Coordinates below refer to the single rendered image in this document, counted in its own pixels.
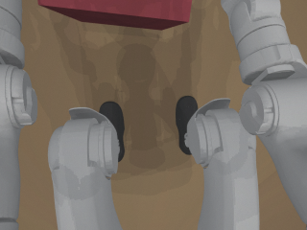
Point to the robot right upper arm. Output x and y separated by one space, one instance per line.
276 111

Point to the robot left upper arm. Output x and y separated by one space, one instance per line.
18 108

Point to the robot thigh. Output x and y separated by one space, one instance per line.
230 192
88 157

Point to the left robot forearm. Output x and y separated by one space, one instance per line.
12 51

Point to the right robot thigh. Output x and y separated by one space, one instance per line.
230 192

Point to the left robot thigh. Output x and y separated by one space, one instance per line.
88 157

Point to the right robot forearm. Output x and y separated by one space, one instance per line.
263 45

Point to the carton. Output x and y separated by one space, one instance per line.
144 14

